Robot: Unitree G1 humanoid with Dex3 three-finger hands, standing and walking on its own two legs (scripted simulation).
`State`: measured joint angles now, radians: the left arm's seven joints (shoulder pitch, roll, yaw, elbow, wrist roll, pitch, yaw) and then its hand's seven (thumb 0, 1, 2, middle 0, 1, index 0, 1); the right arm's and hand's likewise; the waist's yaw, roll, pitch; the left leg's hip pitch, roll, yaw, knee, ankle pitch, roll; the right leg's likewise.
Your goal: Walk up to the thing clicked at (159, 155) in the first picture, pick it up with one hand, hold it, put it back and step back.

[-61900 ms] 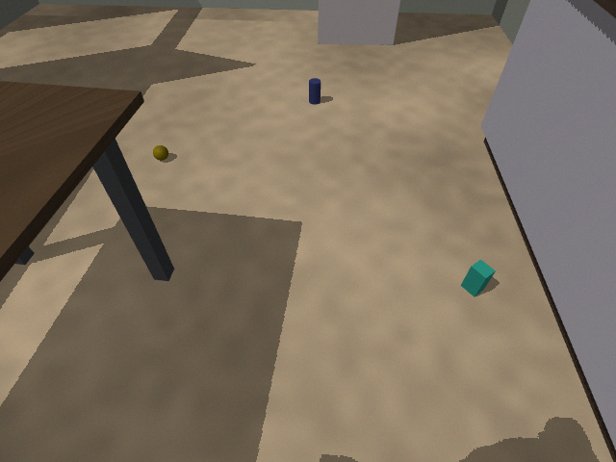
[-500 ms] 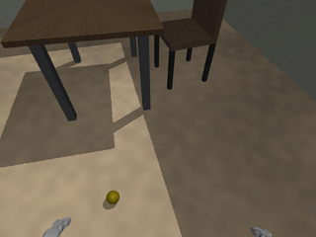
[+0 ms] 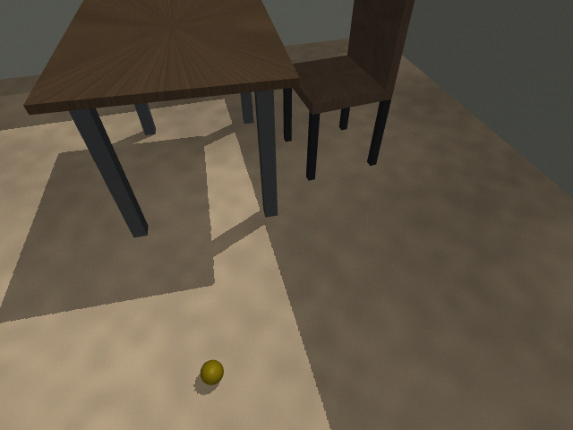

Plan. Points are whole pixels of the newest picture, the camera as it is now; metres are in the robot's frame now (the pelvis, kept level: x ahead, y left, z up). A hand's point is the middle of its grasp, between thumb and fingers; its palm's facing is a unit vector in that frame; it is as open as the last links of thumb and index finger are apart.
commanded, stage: stand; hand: left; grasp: from above
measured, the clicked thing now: (212, 372) +0.44 +0.28 -0.74
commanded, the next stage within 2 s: step back in 1.76 s
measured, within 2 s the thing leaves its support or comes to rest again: neither
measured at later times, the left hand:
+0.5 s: hand out of the picture +0.07 +0.24 -0.16, palm faces +0.02 -0.94 -0.34, open 7.4 cm
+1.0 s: hand out of the picture +0.08 +0.24 -0.15, palm faces +0.01 -0.94 -0.34, open 7.4 cm
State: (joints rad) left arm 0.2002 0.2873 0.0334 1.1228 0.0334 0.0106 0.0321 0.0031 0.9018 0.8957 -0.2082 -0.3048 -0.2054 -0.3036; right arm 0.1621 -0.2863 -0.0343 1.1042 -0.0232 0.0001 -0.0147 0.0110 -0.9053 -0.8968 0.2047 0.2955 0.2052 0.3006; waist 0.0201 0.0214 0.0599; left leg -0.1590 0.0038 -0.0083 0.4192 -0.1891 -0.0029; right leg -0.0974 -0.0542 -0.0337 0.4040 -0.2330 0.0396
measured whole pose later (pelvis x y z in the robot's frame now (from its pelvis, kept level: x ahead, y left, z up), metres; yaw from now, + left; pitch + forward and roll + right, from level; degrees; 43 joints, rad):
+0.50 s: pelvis +0.01 -0.01 +0.00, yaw +0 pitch -4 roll +0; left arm 0.13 0.30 0.03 1.16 0.02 0.00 0.02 0.00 0.90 0.90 -0.21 -0.30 -0.21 -0.30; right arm 0.13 -0.32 -0.02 1.15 -0.02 -0.01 -0.01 0.01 -0.91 -0.90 0.20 0.30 0.20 0.30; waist 0.01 0.01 0.06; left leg -0.13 0.02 -0.01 0.36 -0.17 -0.01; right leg -0.07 -0.04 -0.04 0.34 -0.20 0.03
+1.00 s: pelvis +0.02 -0.01 +0.00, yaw +0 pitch -3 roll +0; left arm 0.11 0.32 0.03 1.16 0.02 0.00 0.01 0.00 0.90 0.90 -0.21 -0.30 -0.21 -0.30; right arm 0.11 -0.33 -0.01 1.15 -0.01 -0.01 -0.01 0.01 -0.91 -0.90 0.20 0.30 0.20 0.30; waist 0.00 0.02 0.06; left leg -0.13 0.02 -0.01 0.34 -0.17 -0.01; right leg -0.06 -0.04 -0.04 0.32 -0.21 0.03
